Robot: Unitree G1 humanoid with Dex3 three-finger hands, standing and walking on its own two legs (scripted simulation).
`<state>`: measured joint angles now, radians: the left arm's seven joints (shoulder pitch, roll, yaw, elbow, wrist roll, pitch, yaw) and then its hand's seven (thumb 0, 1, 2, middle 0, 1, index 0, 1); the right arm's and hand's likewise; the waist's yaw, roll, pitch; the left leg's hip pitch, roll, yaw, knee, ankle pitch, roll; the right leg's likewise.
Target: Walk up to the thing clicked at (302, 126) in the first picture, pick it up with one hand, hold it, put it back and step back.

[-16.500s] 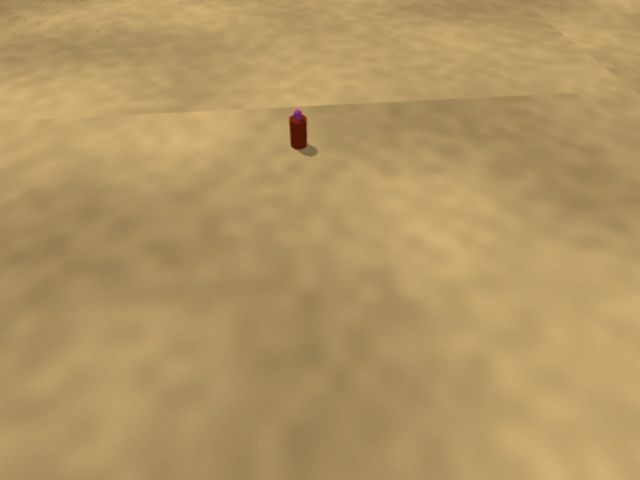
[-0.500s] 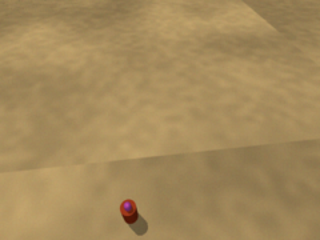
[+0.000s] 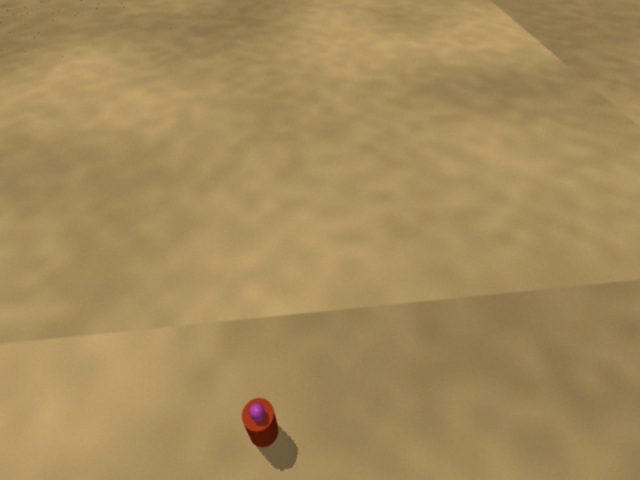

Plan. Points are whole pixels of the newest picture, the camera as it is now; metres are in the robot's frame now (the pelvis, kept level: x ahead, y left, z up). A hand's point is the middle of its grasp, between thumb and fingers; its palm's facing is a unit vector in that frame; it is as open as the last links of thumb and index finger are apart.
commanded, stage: go down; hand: left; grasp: from the side
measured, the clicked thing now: (260, 420) +0.40 +0.17 -0.68
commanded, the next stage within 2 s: none
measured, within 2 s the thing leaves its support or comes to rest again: neither
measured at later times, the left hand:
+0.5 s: hand out of the picture +0.15 +0.27 -0.19, palm faces +0.05 -0.94 -0.32, open 15.4 cm
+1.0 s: hand out of the picture +0.14 +0.28 -0.20, palm faces +0.07 -0.95 -0.30, open 17.3 cm
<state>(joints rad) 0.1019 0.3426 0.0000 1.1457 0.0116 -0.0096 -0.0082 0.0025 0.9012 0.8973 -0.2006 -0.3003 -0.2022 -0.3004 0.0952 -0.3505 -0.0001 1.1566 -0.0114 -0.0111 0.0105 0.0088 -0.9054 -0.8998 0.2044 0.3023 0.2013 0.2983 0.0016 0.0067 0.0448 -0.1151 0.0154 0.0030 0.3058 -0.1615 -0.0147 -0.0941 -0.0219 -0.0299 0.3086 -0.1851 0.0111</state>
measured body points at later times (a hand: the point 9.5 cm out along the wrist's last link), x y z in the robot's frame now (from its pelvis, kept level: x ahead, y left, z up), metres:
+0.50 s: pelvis -0.01 +0.00 -0.05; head +0.05 +0.01 +0.40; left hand +0.14 +0.32 -0.16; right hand +0.09 -0.27 -0.16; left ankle +0.00 +0.13 -0.75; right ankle -0.01 -0.12 -0.75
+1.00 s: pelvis -0.01 +0.01 -0.09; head +0.07 +0.03 +0.35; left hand +0.13 +0.33 -0.18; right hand +0.16 -0.25 -0.17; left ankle +0.00 +0.13 -0.75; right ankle -0.01 -0.12 -0.75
